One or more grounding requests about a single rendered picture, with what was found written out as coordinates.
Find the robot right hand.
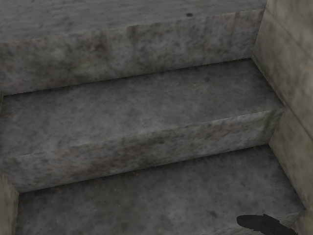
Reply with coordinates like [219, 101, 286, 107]
[237, 213, 298, 235]

